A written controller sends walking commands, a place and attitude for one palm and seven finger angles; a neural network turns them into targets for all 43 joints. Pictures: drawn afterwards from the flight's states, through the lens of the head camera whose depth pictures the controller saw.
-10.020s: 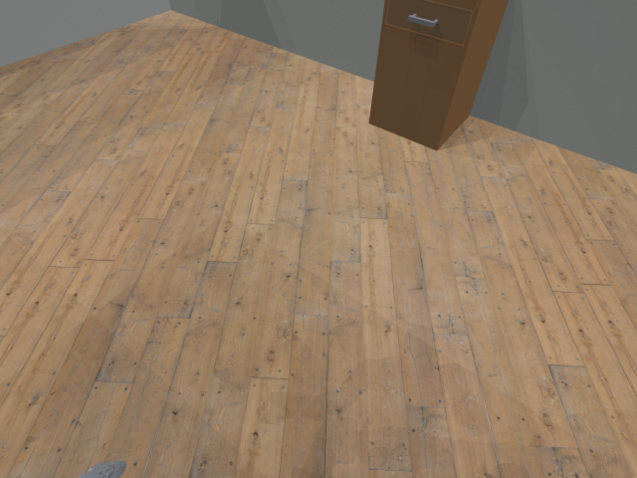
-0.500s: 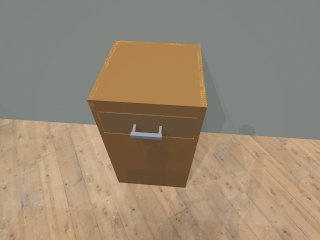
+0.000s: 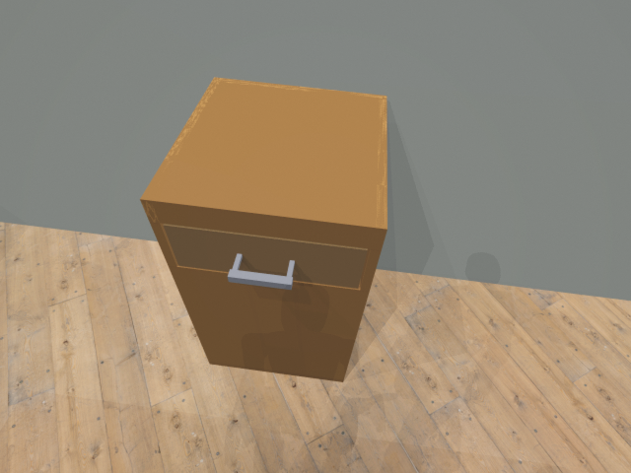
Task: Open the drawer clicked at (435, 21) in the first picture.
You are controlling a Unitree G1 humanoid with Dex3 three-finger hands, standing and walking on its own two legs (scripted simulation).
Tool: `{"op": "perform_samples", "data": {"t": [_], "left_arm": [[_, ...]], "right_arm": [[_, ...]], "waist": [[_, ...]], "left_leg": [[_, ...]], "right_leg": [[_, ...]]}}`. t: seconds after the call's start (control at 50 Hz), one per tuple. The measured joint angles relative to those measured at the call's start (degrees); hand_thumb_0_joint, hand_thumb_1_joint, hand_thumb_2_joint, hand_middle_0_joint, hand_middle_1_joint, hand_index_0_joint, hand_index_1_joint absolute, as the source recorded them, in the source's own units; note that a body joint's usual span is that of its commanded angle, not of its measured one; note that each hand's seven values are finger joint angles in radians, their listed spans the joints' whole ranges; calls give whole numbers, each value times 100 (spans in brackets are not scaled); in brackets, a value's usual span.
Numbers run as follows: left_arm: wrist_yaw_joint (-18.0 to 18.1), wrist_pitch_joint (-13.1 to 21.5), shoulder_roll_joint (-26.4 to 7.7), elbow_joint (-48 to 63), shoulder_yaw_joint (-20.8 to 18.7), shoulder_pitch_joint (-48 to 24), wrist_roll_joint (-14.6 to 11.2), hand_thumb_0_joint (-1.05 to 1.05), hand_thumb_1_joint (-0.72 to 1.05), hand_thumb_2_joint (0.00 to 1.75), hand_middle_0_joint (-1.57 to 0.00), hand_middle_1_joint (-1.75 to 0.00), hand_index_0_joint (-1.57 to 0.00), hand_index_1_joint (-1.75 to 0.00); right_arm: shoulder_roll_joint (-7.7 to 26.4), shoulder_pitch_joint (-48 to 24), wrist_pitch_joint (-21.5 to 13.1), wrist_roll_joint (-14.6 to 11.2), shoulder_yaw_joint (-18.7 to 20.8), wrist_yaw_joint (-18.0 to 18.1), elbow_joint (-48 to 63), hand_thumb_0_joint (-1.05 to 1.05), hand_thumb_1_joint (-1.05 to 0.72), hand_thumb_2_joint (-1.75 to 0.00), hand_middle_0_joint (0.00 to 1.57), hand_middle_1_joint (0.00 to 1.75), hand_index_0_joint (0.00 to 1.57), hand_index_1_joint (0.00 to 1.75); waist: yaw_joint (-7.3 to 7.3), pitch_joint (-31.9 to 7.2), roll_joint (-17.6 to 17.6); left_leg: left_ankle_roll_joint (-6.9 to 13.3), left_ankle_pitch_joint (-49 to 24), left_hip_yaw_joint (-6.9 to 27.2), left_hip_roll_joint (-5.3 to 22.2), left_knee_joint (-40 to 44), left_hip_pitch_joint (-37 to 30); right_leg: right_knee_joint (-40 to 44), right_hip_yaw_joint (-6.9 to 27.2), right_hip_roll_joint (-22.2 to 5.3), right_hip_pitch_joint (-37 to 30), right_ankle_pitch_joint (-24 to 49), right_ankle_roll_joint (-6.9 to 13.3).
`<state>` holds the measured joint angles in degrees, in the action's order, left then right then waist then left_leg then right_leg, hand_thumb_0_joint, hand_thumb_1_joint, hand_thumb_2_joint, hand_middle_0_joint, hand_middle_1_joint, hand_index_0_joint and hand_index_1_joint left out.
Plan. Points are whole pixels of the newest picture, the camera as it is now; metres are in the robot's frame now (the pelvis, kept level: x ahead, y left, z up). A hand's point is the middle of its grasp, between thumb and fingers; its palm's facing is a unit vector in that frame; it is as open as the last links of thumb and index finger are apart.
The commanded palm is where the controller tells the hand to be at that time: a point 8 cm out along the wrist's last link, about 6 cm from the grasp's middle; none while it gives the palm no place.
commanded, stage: come to a stop and stand still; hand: left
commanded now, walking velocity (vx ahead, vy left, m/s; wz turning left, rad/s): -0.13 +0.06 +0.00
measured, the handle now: (262, 271) +0.49 +0.14 -0.14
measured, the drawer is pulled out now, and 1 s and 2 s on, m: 0.00 0.00 0.00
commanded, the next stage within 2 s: look again from close up in 1.48 s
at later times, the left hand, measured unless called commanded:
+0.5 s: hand out of the picture +0.00 +0.21 -0.18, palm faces -0.01 -0.98 -0.22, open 7.4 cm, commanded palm none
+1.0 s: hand out of the picture -0.07 +0.25 -0.17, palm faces +0.01 -0.98 -0.18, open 7.4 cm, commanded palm none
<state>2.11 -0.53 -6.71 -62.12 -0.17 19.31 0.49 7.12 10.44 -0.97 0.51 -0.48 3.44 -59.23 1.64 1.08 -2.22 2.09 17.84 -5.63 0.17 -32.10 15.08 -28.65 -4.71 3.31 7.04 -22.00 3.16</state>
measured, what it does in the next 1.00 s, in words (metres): shifts its weight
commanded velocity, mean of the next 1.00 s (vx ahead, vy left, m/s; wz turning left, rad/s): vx -0.01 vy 0.01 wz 0.00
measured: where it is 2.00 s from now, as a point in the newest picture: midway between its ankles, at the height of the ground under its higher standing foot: outside the picture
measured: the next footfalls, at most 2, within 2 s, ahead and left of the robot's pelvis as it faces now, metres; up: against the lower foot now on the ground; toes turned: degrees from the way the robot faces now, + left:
none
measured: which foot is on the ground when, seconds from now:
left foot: down 0.00-1.00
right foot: down 0.00-1.00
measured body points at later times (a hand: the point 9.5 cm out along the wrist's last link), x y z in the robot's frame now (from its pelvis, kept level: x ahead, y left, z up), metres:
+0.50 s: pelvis -0.04 +0.02 -0.01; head -0.03 +0.03 +0.44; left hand +0.00 +0.26 -0.16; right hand +0.00 -0.22 -0.15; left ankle -0.05 +0.13 -0.73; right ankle -0.08 -0.06 -0.73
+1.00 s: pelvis -0.05 +0.07 +0.01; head -0.04 +0.08 +0.46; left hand -0.07 +0.30 -0.15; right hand -0.06 -0.15 -0.15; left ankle -0.05 +0.13 -0.73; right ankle -0.08 -0.06 -0.73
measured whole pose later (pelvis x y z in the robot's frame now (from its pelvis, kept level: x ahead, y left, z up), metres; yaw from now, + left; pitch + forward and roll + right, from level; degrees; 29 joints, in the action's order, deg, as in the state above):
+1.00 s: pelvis -0.05 +0.07 +0.01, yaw -1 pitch +0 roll -1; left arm 1.7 -0.6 -9.7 -62.1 0.9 19.1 0.5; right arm 8.5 18.7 -0.6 0.9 -1.8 1.5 -61.4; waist 0.3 1.0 -0.7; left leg 6.0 13.8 -3.3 -4.7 -25.2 11.8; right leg -25.8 -2.4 -1.9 9.7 -16.1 -1.1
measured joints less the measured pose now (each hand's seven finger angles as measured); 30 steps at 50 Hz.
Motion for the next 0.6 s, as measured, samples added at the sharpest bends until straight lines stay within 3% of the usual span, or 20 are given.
{"op": "perform_samples", "data": {"t": [0.24, 0.3, 0.38, 0.5, 0.6], "left_arm": [[109, 65, -191, 236, -23, -41, 30, 1, 91, 89, -20, -30, -20, -30], [197, 148, -234, 438, -32, 47, 58, 1, 91, 89, -20, -30, -20, -30], [127, 220, -309, 681, 3, 105, 89, 1, 90, 89, -20, -30, -20, -30], [56, 109, -406, 783, 71, -116, 46, 1, 90, 89, -20, -30, -20, -30], [12, 1, -422, 720, 78, -398, -14, 1, 90, 89, -20, -30, -20, -30]], "right_arm": [[144, -7, 219, 17, 84, -78, 110, -1, -93, -90, 20, 30, 20, 30], [235, 95, 300, 12, 147, -180, 294, 0, -93, -90, 20, 30, 20, 30], [332, 267, 322, 9, 216, -229, 525, 0, -92, -90, 20, 30, 20, 30], [348, 528, 246, 26, 160, -216, 457, 0, -92, -90, 19, 30, 20, 30], [225, 711, 188, 75, -35, -218, 239, 1, -92, -90, 19, 30, 20, 30]], "waist": [[-17, -32, 291], [-68, 9, 346], [-131, 67, 310], [-260, 6, 251], [-181, -58, 152]], "left_leg": [[-68, -233, -76, -58, 278, -44], [-55, 37, 132, 41, -582, 304], [-3, 471, 407, 52, -1359, 520], [-67, 248, 470, 43, -384, -3], [91, 56, 384, -129, -124, -135]], "right_leg": [[-31, 64, -55, 112, 20, 165], [26, 55, 51, 179, 135, 82], [-94, 109, 105, 333, 179, 203], [-421, 3, -6, 419, 68, 40], [-148, 76, -177, 278, 294, -144]]}}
